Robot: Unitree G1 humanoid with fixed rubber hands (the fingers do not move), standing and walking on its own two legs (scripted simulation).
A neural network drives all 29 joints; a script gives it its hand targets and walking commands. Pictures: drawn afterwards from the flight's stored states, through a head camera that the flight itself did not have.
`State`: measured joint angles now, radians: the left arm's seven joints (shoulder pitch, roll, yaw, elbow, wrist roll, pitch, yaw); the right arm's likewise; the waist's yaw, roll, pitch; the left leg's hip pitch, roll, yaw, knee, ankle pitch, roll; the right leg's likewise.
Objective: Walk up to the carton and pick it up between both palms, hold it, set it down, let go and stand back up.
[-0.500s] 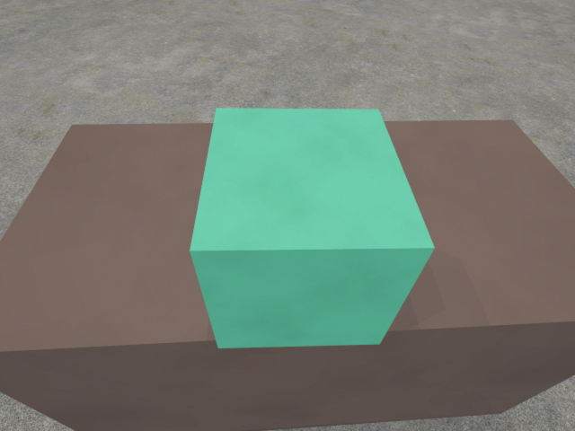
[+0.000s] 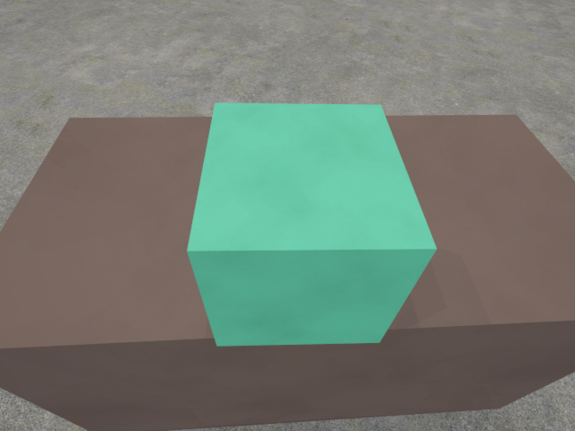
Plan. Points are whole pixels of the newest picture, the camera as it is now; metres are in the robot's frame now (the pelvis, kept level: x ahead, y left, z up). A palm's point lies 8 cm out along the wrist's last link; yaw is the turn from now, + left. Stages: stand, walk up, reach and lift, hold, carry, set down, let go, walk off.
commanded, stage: stand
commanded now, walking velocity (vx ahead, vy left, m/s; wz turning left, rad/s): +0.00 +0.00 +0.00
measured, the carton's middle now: (298, 225) +0.41 -0.02 +0.05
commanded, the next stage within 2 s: none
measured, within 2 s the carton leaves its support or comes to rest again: neither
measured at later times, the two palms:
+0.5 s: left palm out of the picture -0.02 +0.19 -0.15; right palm out of the picture -0.03 -0.20 -0.15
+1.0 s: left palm out of the picture -0.03 +0.19 -0.16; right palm out of the picture -0.03 -0.18 -0.15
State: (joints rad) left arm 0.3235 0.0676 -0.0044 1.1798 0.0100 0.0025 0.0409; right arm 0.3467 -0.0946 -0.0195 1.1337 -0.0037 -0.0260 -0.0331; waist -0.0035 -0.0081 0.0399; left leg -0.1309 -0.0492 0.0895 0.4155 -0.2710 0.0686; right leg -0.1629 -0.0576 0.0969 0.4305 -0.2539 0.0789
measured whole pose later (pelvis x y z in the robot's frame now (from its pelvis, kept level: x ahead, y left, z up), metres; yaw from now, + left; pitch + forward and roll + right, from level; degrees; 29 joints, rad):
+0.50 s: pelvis +0.01 +0.00 +0.00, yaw +0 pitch -2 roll +0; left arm 0.30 0.08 0.01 1.18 0.01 0.00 0.05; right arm 0.35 -0.08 -0.01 1.14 0.00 -0.03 -0.04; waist 0.00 0.00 0.05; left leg -0.11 -0.04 0.09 0.43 -0.30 0.06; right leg -0.14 -0.05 0.09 0.44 -0.28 0.07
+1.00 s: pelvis +0.01 +0.00 +0.00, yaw +0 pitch -1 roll +0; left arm 0.31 0.07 0.00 1.20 0.01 0.01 0.05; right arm 0.35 -0.06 -0.01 1.14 0.00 -0.03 -0.04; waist -0.01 -0.01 0.05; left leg -0.11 -0.05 0.09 0.43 -0.30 0.07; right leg -0.13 -0.06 0.10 0.43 -0.28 0.08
